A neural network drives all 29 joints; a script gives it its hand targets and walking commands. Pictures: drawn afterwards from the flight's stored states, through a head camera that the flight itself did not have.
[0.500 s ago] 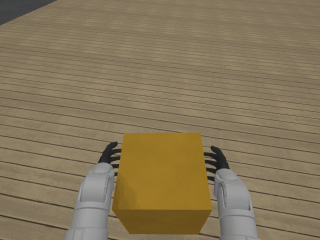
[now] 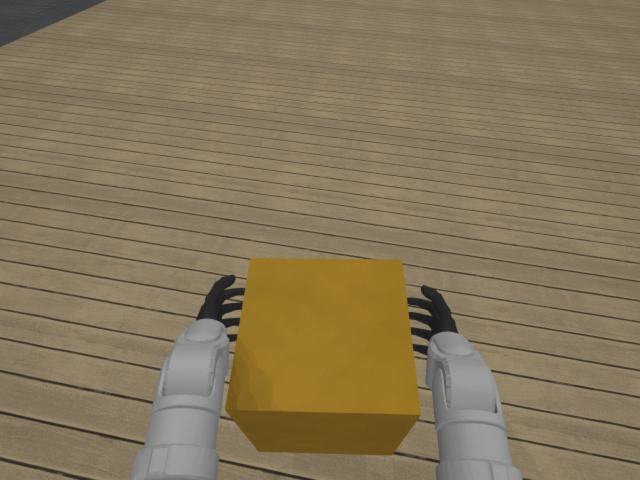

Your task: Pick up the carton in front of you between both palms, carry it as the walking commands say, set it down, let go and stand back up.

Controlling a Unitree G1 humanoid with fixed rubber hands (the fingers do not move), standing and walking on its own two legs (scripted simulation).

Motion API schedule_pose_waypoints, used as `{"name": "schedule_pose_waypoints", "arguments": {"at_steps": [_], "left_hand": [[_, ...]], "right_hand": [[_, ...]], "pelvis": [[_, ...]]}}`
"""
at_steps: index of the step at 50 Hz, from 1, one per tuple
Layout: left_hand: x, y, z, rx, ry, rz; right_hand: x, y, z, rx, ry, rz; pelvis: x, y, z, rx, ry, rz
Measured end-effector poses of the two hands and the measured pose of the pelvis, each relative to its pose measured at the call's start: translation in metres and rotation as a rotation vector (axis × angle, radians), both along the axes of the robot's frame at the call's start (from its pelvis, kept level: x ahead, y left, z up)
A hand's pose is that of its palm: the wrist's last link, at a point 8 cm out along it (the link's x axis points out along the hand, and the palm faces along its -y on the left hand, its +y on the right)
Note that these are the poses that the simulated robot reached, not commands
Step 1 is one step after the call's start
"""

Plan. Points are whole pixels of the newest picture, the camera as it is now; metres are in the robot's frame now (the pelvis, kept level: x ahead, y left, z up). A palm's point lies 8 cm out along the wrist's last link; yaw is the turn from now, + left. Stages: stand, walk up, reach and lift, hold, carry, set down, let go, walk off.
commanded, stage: carry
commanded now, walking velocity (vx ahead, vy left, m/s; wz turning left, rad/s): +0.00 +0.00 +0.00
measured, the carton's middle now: (325, 362) +0.30 +0.00 -0.05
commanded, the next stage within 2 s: hold in 0.64 s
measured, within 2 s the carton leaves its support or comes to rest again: neither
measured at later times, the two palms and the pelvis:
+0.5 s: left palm (203, 336) +0.28 +0.16 +0.04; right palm (437, 349) +0.28 -0.14 +0.04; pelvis -0.01 +0.01 +0.00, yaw +0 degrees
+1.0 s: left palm (178, 360) +0.24 +0.17 +0.05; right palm (426, 349) +0.27 -0.12 +0.05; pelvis -0.03 -0.01 +0.01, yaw +6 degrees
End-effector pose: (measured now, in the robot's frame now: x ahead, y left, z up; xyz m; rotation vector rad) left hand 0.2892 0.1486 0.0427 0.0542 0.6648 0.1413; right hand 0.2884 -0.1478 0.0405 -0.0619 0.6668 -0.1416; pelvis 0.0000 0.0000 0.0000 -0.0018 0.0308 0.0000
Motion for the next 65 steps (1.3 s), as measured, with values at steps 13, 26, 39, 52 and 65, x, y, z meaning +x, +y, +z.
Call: {"name": "schedule_pose_waypoints", "arguments": {"at_steps": [13,26,39,52,65], "left_hand": [[-0.006,0.004,0.001,0.000,-0.008,0.002],[-0.010,0.008,0.001,0.000,-0.009,0.003],[-0.025,0.017,0.003,0.005,-0.003,0.018],[-0.051,0.023,0.013,-0.008,-0.015,0.113],[-0.051,0.009,0.018,-0.010,-0.019,0.132]], "right_hand": [[-0.006,0.004,0.001,-0.001,-0.002,-0.001],[-0.010,0.008,0.000,-0.001,0.001,0.000],[-0.021,0.015,0.003,0.005,0.010,0.045],[-0.017,0.022,0.010,0.013,0.000,0.127],[-0.013,0.008,0.013,0.034,0.000,0.136]], "pelvis": [[-0.007,0.004,0.000,0.000,0.001,0.000],[-0.011,0.008,0.000,0.000,0.002,0.001],[-0.017,0.007,0.008,0.000,-0.109,0.048],[-0.031,-0.012,0.007,0.012,-0.175,0.116],[-0.031,-0.031,0.006,0.015,-0.181,0.139]]}}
